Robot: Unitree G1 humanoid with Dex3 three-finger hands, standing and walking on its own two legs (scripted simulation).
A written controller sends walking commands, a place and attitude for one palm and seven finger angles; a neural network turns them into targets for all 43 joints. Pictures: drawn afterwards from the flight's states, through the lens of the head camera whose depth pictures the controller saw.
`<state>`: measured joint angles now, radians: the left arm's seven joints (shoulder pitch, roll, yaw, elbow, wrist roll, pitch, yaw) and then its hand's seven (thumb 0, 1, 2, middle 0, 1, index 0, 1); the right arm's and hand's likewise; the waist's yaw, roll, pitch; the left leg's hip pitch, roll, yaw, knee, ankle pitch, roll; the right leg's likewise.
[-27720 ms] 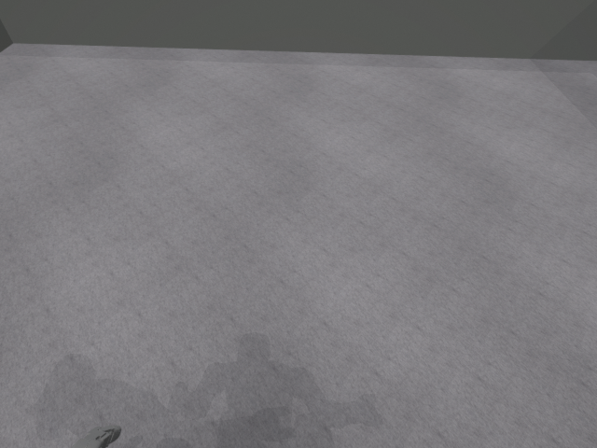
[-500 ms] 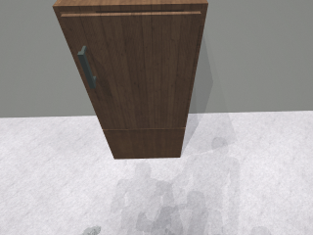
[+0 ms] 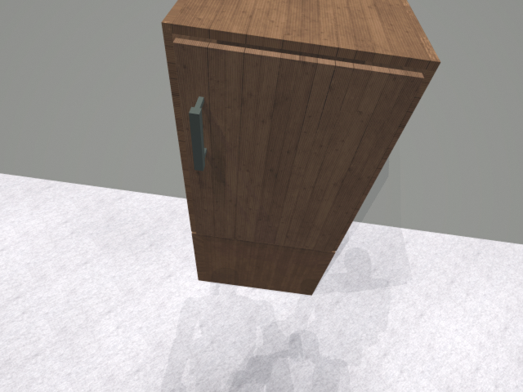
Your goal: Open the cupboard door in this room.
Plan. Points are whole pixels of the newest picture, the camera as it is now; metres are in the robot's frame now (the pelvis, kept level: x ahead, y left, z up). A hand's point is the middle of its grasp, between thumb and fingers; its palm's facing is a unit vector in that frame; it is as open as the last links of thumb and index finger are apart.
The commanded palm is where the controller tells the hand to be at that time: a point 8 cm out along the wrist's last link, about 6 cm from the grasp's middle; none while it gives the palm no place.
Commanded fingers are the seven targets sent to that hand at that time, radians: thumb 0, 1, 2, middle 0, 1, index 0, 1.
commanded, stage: come to a stop and stand still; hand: left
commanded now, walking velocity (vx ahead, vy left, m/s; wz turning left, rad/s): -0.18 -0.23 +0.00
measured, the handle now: (200, 135) +0.56 +0.19 +0.05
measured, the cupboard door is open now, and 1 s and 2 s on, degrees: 0 0 0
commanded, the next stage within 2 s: look again from close up in 0.72 s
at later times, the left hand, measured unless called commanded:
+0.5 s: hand out of the picture +0.01 +0.10 -0.16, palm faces +0.00 -0.97 -0.24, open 7.4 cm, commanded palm none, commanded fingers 0.00 0.90 0.90 -0.20 -0.30 -0.20 -0.30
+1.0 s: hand out of the picture -0.06 +0.10 -0.17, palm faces +0.02 -0.98 -0.20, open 7.4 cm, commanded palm none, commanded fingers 0.00 0.90 0.90 -0.20 -0.30 -0.20 -0.30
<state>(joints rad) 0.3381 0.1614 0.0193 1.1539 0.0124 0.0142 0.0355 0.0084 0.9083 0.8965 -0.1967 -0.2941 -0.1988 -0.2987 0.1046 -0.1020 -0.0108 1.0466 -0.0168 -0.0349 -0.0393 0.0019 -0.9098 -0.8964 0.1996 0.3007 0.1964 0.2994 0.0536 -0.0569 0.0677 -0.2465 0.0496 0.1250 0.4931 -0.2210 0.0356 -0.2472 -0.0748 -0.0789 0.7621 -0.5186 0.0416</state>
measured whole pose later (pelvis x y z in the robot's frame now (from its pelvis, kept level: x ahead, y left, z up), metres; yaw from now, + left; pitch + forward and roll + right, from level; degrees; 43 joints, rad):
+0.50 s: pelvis -0.04 -0.08 +0.00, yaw -1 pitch -1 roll +1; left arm 0.22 0.15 0.02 1.04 0.02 0.01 0.02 0.01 0.91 0.90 -0.20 -0.29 -0.20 -0.30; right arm 0.26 -0.20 -0.07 1.10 -0.02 0.06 -0.02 0.01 -0.91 -0.90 0.20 0.30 0.19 0.30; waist -0.02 0.04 0.03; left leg -0.37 0.06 0.03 0.77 -0.41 -0.02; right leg -0.21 -0.04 -0.07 0.49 -0.28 -0.01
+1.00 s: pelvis -0.04 -0.07 +0.00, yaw +0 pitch -1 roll -1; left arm 0.32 0.12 -0.01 1.13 0.02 -0.02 0.04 0.01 0.91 0.90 -0.20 -0.29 -0.20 -0.30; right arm 0.27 -0.18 -0.01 1.06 -0.02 -0.02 -0.03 0.02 -0.93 -0.90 0.20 0.30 0.20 0.30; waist 0.00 0.04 0.01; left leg -0.18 0.02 0.06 0.51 -0.31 0.01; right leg -0.20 -0.03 -0.09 0.49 -0.27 0.00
